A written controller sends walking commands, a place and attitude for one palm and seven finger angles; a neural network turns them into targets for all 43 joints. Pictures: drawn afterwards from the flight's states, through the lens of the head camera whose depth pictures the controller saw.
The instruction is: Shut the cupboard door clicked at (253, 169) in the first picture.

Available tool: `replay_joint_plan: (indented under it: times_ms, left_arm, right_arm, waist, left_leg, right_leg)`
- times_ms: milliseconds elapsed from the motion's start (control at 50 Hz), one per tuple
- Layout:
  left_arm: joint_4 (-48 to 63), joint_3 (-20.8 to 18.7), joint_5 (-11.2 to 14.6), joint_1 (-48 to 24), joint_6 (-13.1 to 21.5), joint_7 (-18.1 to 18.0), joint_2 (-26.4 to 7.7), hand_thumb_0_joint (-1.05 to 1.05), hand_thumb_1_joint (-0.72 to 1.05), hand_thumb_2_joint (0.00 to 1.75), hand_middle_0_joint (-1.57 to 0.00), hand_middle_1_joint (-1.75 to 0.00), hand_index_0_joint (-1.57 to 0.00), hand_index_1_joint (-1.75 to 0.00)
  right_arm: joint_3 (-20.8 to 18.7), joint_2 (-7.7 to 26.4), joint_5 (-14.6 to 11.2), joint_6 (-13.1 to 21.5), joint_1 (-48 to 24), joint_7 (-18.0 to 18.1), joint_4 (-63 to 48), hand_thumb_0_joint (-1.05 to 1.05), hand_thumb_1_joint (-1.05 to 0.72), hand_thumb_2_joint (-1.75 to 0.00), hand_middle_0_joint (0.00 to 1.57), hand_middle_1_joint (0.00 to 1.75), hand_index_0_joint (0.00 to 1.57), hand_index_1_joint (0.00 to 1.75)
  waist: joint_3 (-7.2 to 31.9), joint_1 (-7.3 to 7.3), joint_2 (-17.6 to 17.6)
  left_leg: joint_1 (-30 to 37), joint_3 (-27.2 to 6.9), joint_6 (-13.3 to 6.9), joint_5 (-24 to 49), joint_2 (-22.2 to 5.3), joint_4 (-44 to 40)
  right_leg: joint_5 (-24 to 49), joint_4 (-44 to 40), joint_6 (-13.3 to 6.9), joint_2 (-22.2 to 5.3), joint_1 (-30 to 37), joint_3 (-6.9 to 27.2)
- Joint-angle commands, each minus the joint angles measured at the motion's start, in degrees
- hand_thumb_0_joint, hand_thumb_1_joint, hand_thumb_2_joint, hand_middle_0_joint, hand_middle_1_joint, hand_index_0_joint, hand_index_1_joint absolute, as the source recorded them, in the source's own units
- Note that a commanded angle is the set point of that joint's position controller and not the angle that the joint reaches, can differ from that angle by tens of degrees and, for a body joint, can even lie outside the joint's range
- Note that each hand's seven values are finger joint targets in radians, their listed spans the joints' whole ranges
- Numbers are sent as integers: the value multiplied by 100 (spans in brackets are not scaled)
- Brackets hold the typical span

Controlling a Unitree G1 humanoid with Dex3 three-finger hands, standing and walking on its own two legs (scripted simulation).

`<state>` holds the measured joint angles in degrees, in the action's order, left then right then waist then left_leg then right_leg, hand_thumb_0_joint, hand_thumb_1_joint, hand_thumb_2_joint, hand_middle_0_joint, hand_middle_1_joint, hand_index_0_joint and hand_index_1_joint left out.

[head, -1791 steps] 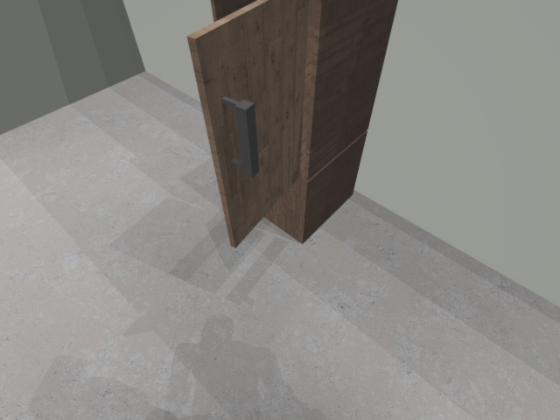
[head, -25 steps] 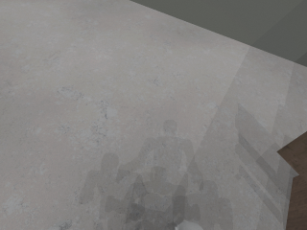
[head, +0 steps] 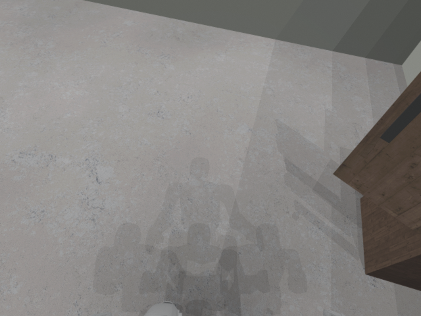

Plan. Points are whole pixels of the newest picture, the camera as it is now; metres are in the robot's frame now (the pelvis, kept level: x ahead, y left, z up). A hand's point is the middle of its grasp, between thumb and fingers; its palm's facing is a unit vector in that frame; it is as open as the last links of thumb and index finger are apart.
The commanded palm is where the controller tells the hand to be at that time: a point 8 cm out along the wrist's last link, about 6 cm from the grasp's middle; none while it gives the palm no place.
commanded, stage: turn to face it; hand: left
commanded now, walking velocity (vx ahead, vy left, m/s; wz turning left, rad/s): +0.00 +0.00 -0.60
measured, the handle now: (411, 111) +0.59 -0.46 +0.04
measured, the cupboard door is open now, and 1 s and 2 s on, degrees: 61 61 61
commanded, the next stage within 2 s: take the last steps up to it in 1.08 s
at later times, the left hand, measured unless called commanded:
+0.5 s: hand (134, 280) +0.20 +0.18 -0.15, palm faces -0.33 -0.92 -0.22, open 7.4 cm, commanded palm none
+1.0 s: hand (150, 285) +0.19 +0.15 -0.18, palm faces -0.47 -0.86 -0.19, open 7.4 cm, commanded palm none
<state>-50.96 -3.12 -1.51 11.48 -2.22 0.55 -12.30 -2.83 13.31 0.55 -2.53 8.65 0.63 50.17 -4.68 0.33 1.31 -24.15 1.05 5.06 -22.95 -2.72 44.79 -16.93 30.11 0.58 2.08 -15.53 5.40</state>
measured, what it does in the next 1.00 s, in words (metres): steps on the spot, turning right: left foot, then right foot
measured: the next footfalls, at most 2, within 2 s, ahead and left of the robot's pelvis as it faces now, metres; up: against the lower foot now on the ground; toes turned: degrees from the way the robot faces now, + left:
left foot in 0.04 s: +0.06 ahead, +0.12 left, +0.00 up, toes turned +1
right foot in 0.56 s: +0.01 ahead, -0.11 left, +0.00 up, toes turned -26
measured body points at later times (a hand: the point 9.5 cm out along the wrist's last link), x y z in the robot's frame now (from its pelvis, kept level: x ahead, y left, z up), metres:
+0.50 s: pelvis +0.01 +0.02 +0.00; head +0.06 +0.01 +0.45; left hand +0.21 +0.23 -0.13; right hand -0.05 -0.23 -0.14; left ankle +0.02 +0.12 -0.73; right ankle -0.04 -0.10 -0.70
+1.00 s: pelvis +0.04 +0.01 +0.00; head +0.08 +0.01 +0.44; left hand +0.22 +0.19 -0.16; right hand -0.02 -0.25 -0.13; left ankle +0.10 +0.11 -0.74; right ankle -0.03 -0.10 -0.73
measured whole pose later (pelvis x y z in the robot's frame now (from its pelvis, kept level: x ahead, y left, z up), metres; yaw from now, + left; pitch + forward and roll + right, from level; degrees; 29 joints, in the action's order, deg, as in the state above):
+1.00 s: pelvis +0.04 +0.01 +0.00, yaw -32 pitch +2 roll -1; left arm -53.7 -3.5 -0.9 12.5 -2.6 0.1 -12.3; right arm -1.9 12.0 0.8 -0.9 10.4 1.1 51.9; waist -2.1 0.4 2.0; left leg -17.3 2.4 1.3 -17.1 -1.8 32.4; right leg -18.3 34.2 -0.2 2.7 -17.6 4.6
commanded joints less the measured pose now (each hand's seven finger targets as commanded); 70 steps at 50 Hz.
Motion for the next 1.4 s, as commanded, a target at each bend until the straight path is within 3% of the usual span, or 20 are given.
replay_joint_plan:
  times_ms: [0,20,40,160,360,480,500,540,560,680,840,920,960,980,1080,1240,1300,1320,1360,1380]
  left_arm:
    - [482,-321,99,-235,34,-86,-992,0,90,90,-20,-30,-20,-30]
    - [554,-245,157,0,10,-41,-623,0,90,90,-20,-30,-20,-30]
    - [598,-229,110,-101,7,-34,-694,0,90,90,-20,-30,-20,-30]
    - [340,-304,32,-74,-102,137,-642,0,90,90,-20,-30,-20,-30]
    - [548,-225,21,-681,-148,173,-447,0,90,90,-20,-30,-20,-30]
    - [471,-218,34,-270,-31,134,-532,0,90,90,-20,-30,-20,-30]
    - [341,-260,19,156,3,108,-691,0,90,90,-20,-30,-20,-30]
    - [118,-418,5,863,140,-39,-1691,0,90,90,-20,-30,-20,-30]
    - [116,-413,78,881,115,-113,-1706,0,90,90,-20,-30,-20,-30]
    - [425,-244,46,-332,162,-149,-1045,0,90,90,-20,-30,-20,-30]
    - [221,-314,-12,76,153,-111,-1122,0,90,90,-20,-30,-20,-30]
    - [191,-295,58,-179,99,-123,-1011,0,90,90,-20,-30,-20,-30]
    - [238,-171,139,148,69,-71,-432,0,90,90,-20,-30,-20,-30]
    - [277,-182,99,63,43,-79,-541,0,90,90,-20,-30,-20,-30]
    - [16,-224,45,108,-50,14,-510,0,90,90,-20,-30,-20,-30]
    - [40,-112,14,-238,-23,127,-276,0,90,90,-20,-30,-20,-30]
    - [-138,-160,-12,143,27,209,-372,0,90,90,-20,-30,-20,-30]
    - [-265,-209,-21,448,74,200,-525,0,90,90,-20,-30,-20,-30]
    - [-503,-366,-39,1195,169,52,-1344,0,90,90,-20,-30,-20,-30]
    - [-493,-335,9,1303,176,-16,-1306,0,90,90,-20,-30,-20,-30]
  right_arm:
    - [-151,786,-22,282,798,133,-219,0,-90,-90,20,30,20,30]
    - [-244,1383,60,333,936,146,-234,0,-90,-90,20,30,20,30]
    - [-261,1549,81,284,1070,176,-262,0,-90,-90,20,30,20,30]
    - [-84,898,92,305,472,240,-408,0,-90,-90,20,30,20,30]
    - [-211,948,111,281,943,151,-54,0,-90,-90,20,30,20,30]
    - [-292,1130,95,252,717,75,4,0,-90,-90,20,30,20,30]
    - [-300,1128,55,241,589,52,-35,0,-90,-90,20,30,20,30]
    - [-134,483,8,181,275,5,-421,0,-90,-90,20,30,20,30]
    - [-126,675,2,68,305,69,-440,0,-90,-90,20,30,20,30]
    - [-136,555,63,14,521,1,-98,0,-90,-90,20,30,20,30]
    - [-86,419,7,109,195,54,-228,0,-90,-90,20,30,20,30]
    - [-57,438,-22,219,844,122,26,0,-90,-90,20,30,20,30]
    - [-174,1228,64,302,929,149,-16,0,-90,-90,20,30,20,30]
    - [-162,1264,119,251,913,175,-71,0,-90,-90,20,30,20,30]
    - [-9,777,136,286,438,242,-93,0,-90,-90,20,30,20,30]
    - [-218,1052,170,233,932,160,262,0,-90,-90,20,30,20,30]
    - [-261,1112,141,241,787,128,334,0,-90,-90,20,30,20,30]
    - [-250,1009,115,257,719,115,354,0,-90,-90,20,30,20,30]
    - [-60,378,62,283,-13,47,-63,0,-90,-90,20,30,20,30]
    - [-84,567,90,272,-310,44,-138,0,-90,-90,20,30,20,30]
  waist:
    - [1125,-308,82]
    - [1305,-281,-1589]
    - [1223,-357,-1844]
    - [691,-60,-1170]
    - [529,-292,-1224]
    - [826,-41,-1134]
    - [911,210,-815]
    - [953,518,1720]
    - [907,455,1273]
    - [619,-150,691]
    - [745,64,752]
    - [895,-274,612]
    - [1015,-178,-1715]
    - [814,-239,-1684]
    - [514,21,-1183]
    - [723,-314,-1159]
    - [594,-76,-860]
    - [591,89,-405]
    - [296,572,1893]
    - [58,624,1129]
  left_leg:
    - [1920,-215,-151,1441,-317,-2392]
    - [2697,-1664,-672,2628,-1788,-2643]
    - [2403,-2059,-1271,3542,-2539,-2540]
    - [2112,-109,-1083,4261,-1553,-2316]
    - [2196,442,-1208,3582,-1867,-2358]
    - [1877,850,-891,3377,-1923,-1544]
    - [1418,1089,-651,3004,-1737,-930]
    - [-921,1116,-44,-1492,-257,1552]
    - [-979,309,-84,-1469,-360,2193]
    - [-586,14,7,169,-362,1935]
    - [-163,45,-51,-146,-38,131]
    - [1443,110,-140,1218,77,-1940]
    - [2277,-1755,-824,2453,-1756,-2660]
    - [1830,-1944,-1337,2828,-2248,-2787]
    - [1630,-537,-1281,3869,-1465,-2518]
    - [1883,-565,-1293,1510,-1702,-2596]
    - [1091,-375,-1019,115,-1559,-2313]
    - [583,-79,-815,-138,-1256,-1835]
    - [-1623,840,-302,-1604,-36,755]
    - [-1883,264,-354,-1298,-138,1564]
  right_leg:
    - [1976,382,-421,-679,-355,909]
    - [-532,1505,-19,155,-1436,137]
    - [-2056,2773,91,75,-1574,-233]
    - [-820,3966,326,-358,-1754,-451]
    - [-714,2404,293,-527,-1451,-876]
    - [1,365,-10,-321,-86,-1126]
    - [745,-286,-112,-360,672,-1055]
    - [3929,-943,-1127,-2358,1786,1866]
    - [3779,-1029,-1468,-2631,1350,1814]
    - [1926,-1189,-1016,-1433,327,584]
    - [2160,-976,-1229,-1474,636,1237]
    - [2100,-316,-711,-1094,-20,1038]
    - [-604,1153,-103,46,-1223,-31]
    - [-1722,2129,-30,3,-1228,-235]
    - [-974,3111,140,-258,-1290,-300]
    - [-1018,1172,64,-203,-642,-933]
    - [-174,-190,-60,-54,473,-1133]
    - [-66,-801,-163,-142,1137,-928]
    - [-812,-2036,-1185,-2089,2102,1946]
    - [-726,-2113,-1559,-2301,1727,1998]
